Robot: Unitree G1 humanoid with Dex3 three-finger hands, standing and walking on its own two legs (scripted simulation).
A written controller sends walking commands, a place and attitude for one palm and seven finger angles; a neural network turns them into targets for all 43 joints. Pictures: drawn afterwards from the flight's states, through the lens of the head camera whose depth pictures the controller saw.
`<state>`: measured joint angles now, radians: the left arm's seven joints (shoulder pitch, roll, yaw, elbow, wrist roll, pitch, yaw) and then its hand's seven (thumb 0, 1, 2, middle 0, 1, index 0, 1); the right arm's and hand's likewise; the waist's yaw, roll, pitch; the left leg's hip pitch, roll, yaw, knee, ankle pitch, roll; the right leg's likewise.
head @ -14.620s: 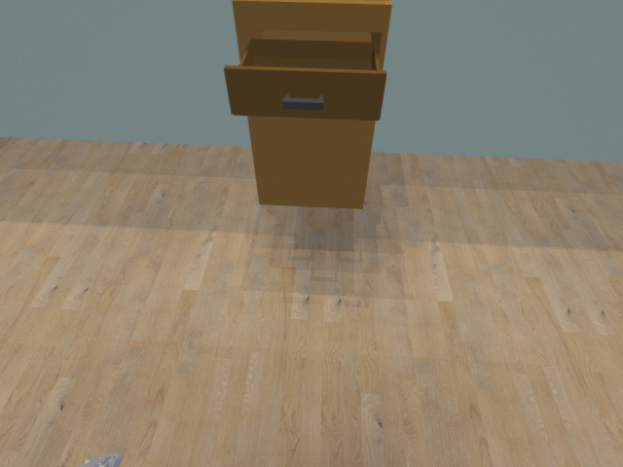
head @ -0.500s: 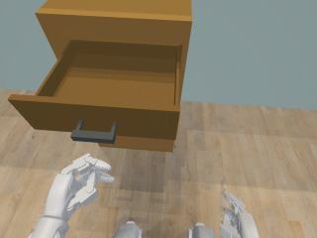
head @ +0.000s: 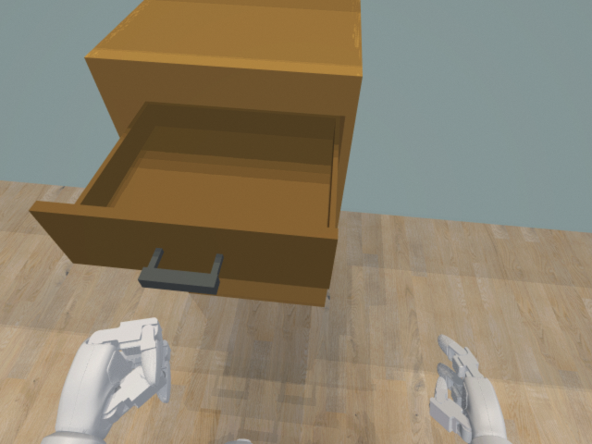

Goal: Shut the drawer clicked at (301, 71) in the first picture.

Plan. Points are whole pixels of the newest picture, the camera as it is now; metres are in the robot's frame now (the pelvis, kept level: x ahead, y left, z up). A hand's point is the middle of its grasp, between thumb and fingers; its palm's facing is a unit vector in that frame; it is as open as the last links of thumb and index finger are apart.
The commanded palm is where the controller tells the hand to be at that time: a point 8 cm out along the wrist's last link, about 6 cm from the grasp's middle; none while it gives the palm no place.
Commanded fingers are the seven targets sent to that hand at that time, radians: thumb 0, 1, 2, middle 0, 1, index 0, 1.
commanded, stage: raise the hand and make a fist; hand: left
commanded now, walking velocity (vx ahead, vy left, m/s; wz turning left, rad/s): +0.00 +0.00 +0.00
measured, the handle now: (184, 269) +0.36 +0.20 +0.01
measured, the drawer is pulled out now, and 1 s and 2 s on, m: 0.29 0.29 0.29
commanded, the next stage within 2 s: bring the fist close to the handle in 0.62 s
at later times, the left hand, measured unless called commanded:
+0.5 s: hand (147, 375) +0.18 +0.17 +0.10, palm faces +0.00 -1.00 -0.07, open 3.2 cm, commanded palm +0.15 +0.22 +0.11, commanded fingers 0.00 0.90 0.90 -1.40 -1.60 -1.40 -1.60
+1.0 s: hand (163, 363) +0.20 +0.17 +0.08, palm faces -0.01 -1.00 -0.06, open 3.2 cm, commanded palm +0.18 +0.22 +0.08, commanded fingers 0.00 0.90 0.90 -1.40 -1.60 -1.40 -1.60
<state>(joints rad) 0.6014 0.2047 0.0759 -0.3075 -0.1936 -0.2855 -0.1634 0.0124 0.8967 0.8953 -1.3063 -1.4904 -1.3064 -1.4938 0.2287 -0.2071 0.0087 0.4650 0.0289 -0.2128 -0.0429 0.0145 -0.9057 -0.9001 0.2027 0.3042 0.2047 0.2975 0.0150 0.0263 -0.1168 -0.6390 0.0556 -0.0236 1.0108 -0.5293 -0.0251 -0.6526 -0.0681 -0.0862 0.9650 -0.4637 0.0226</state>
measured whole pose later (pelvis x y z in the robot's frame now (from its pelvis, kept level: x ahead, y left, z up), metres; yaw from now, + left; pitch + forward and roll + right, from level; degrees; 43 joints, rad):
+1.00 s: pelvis -0.01 +0.00 +0.01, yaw +0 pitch +8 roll -1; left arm 0.47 0.20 0.11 -0.16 -0.21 -0.29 -0.21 0.01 0.90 0.90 -1.40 -1.60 -1.40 -1.60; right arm 0.25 -0.23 0.02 0.54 0.02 -0.27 -0.05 0.01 -0.90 -0.90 0.20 0.30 0.21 0.30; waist 0.00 0.03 -0.09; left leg -0.61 0.05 -0.02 0.96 -0.49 -0.03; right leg -0.62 -0.07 -0.08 0.92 -0.43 0.02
